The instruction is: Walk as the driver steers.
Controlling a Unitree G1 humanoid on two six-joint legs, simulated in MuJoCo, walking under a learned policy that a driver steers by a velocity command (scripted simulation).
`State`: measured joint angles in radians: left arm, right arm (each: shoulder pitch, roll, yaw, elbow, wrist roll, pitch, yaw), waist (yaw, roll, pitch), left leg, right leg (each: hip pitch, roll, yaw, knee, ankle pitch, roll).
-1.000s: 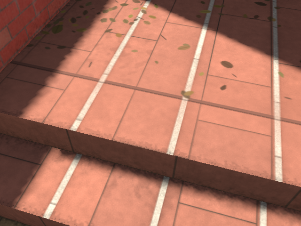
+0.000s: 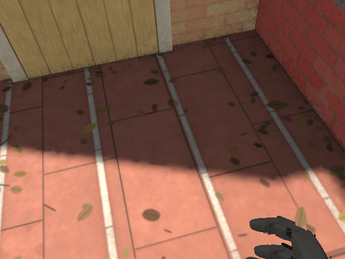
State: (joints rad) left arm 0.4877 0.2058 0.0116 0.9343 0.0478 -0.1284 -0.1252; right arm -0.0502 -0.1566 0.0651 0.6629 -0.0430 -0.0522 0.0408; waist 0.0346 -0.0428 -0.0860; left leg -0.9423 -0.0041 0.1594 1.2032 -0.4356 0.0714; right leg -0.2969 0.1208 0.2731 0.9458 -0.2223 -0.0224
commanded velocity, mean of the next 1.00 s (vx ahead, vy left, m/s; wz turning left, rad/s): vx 0.21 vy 0.00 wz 0.00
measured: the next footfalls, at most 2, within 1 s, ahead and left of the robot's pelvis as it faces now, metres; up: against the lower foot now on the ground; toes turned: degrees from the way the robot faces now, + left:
right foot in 0.28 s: +0.20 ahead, -0.13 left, +0.00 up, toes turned -5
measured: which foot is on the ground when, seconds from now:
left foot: down 0.00-0.74, up 0.76-1.00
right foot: up 0.00-0.26, down 0.28-1.00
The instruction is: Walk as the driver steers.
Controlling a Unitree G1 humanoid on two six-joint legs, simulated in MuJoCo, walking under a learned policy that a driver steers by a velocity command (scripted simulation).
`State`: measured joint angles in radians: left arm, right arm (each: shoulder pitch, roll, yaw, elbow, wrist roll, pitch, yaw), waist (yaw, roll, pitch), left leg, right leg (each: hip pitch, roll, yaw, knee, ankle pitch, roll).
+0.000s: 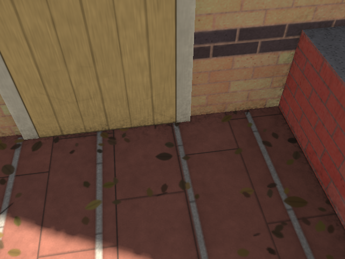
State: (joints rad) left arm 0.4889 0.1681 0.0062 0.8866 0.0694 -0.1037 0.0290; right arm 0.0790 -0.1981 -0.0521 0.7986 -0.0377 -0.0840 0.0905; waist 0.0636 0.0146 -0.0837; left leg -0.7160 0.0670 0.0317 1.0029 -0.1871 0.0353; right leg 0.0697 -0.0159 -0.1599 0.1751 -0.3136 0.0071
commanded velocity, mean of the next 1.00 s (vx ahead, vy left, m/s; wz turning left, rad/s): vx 0.21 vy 0.00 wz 0.23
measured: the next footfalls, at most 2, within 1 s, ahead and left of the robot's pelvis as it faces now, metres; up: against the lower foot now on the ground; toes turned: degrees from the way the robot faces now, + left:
left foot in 0.14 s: +0.24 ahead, +0.14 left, +0.00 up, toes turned +6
right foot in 0.60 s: +0.46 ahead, -0.01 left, +0.00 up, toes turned +15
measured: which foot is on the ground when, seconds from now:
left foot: up 0.00-0.12, down 0.14-0.66, up 0.68-0.82, down 0.84-1.00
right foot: down 0.00-0.14, up 0.16-0.58, down 0.60-1.00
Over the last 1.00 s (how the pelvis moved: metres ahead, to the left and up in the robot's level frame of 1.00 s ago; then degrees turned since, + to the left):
0.30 -0.01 0.12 4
